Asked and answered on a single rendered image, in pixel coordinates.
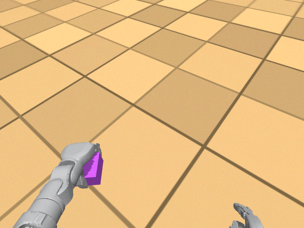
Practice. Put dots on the left robot arm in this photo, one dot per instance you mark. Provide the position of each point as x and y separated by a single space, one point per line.
50 203

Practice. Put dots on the left robot hand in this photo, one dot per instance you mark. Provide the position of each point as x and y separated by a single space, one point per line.
82 152

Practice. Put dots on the right robot hand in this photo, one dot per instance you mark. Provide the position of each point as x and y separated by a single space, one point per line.
246 213

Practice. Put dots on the small box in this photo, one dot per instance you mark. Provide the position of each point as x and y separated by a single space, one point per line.
93 169

